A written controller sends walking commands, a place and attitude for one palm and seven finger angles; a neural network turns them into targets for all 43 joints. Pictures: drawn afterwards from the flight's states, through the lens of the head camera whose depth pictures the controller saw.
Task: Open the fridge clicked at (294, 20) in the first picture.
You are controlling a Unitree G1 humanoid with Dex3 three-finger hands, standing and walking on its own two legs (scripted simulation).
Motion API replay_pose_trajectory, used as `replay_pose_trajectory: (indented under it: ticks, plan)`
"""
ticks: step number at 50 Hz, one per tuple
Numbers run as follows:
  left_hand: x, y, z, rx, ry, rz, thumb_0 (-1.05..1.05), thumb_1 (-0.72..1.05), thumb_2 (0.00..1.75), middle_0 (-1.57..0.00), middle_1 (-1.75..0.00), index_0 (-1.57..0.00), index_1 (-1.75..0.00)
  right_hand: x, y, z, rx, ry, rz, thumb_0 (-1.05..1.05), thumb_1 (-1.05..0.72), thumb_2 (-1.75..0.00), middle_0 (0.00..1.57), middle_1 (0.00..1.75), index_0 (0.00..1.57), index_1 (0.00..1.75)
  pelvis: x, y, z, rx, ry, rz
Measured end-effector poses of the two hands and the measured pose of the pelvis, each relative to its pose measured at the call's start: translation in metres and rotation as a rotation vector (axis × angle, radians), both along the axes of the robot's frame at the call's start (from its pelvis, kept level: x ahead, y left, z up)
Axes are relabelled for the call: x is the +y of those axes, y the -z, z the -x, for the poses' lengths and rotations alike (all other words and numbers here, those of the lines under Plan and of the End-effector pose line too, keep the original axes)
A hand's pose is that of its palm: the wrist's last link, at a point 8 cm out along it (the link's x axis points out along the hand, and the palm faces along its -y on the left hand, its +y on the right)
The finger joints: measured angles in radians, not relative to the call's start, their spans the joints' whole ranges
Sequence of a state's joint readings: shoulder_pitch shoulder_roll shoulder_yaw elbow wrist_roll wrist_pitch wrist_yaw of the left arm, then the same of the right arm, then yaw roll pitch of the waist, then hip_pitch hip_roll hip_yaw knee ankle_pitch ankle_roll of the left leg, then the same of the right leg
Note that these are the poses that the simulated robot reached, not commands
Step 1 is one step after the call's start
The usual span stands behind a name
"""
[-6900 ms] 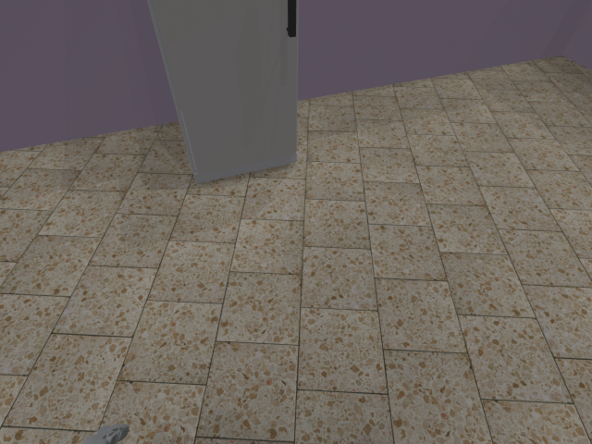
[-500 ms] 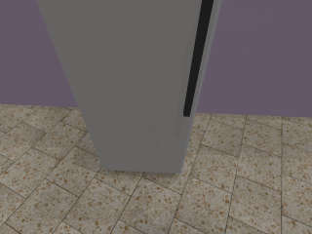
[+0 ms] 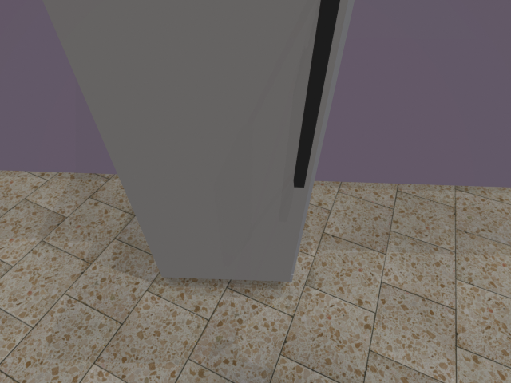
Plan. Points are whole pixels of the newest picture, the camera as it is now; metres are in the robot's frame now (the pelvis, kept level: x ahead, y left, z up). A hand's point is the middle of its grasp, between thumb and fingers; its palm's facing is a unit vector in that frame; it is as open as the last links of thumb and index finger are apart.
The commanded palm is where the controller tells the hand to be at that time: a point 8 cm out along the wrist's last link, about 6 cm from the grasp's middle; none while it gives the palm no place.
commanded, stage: look again from close up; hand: right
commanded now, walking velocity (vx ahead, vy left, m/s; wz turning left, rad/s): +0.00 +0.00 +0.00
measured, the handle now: (311, 97) +0.60 -0.06 +0.16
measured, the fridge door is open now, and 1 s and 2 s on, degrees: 0 0 0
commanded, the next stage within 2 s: shuffle to correct the standing spot in 0.76 s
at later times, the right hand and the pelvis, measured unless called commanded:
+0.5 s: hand out of the picture +0.04 -0.19 -0.17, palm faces -0.01 +0.98 -0.21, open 7.4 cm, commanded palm none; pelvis +0.03 -0.01 +0.01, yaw +1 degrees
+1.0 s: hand out of the picture +0.03 -0.19 -0.17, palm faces -0.03 +0.98 -0.21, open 7.4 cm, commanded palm none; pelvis +0.03 +0.00 +0.01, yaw +2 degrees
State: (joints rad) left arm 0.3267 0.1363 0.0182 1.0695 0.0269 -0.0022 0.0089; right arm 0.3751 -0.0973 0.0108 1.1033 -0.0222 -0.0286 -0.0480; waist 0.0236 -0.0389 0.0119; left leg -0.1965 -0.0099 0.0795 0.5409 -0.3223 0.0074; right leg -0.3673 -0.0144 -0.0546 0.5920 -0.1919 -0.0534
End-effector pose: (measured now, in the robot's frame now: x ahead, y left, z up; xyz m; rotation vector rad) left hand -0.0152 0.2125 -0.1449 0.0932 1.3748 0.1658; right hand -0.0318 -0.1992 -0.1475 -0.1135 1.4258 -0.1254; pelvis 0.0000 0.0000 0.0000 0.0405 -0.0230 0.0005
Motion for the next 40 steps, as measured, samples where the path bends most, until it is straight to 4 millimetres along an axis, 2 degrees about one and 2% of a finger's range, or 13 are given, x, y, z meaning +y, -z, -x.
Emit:
replay_pose_trajectory:
  ticks: [7, 13, 26, 40]
  plan:
    - [0.000, -0.003, -0.024, -0.044, 0.014, -0.026, 0.02, 0.94, 0.90, -0.20, -0.29, -0.20, -0.29, -0.024, -0.005, -0.047, -0.111, -0.018, 0.036, 0.01, -0.91, -0.89, 0.20, 0.30, 0.20, 0.30, -0.010, -0.001, -0.012, 0.009, -0.008, 0.022]
    - [0.003, -0.011, -0.041, -0.068, 0.024, -0.044, 0.02, 0.94, 0.90, -0.20, -0.29, -0.20, -0.29, -0.036, -0.010, -0.067, -0.132, -0.037, 0.054, 0.01, -0.91, -0.89, 0.20, 0.30, 0.20, 0.30, -0.012, -0.005, -0.018, 0.023, -0.017, 0.032]
    - [0.012, -0.019, -0.069, -0.092, 0.050, -0.065, 0.00, 0.91, 0.90, -0.20, -0.30, -0.20, -0.30, -0.043, -0.009, -0.066, -0.080, -0.047, 0.056, 0.01, -0.91, -0.89, 0.20, 0.30, 0.20, 0.30, -0.010, -0.008, -0.026, 0.018, -0.023, 0.033]
    - [0.023, -0.021, -0.077, -0.084, 0.059, -0.078, 0.00, 0.91, 0.90, -0.20, -0.30, -0.20, -0.30, -0.040, -0.011, -0.061, -0.049, -0.051, 0.054, 0.01, -0.91, -0.89, 0.20, 0.30, 0.20, 0.30, -0.006, -0.010, -0.029, 0.018, -0.026, 0.037]
